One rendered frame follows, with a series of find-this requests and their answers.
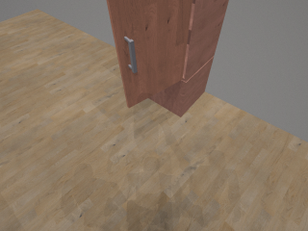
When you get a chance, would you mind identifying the cupboard door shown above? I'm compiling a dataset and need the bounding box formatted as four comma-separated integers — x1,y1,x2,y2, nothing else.
106,0,193,108

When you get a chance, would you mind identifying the handle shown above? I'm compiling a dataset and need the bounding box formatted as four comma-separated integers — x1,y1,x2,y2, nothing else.
124,37,138,73

